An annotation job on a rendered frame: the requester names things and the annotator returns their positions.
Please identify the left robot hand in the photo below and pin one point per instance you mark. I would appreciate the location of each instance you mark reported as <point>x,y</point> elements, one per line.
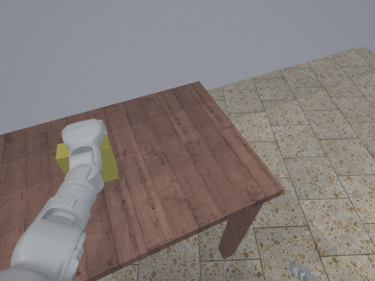
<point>88,131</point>

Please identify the sponge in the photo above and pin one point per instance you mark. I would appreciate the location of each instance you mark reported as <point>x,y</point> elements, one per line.
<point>110,171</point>

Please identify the left robot forearm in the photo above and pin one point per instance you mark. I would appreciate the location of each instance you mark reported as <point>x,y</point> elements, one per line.
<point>73,201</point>

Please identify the robot left upper arm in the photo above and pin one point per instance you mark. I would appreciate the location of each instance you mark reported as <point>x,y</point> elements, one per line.
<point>51,252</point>

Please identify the table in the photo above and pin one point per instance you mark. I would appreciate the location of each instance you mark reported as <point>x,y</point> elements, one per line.
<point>183,167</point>

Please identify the right robot hand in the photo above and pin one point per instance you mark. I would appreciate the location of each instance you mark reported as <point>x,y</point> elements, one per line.
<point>302,273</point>

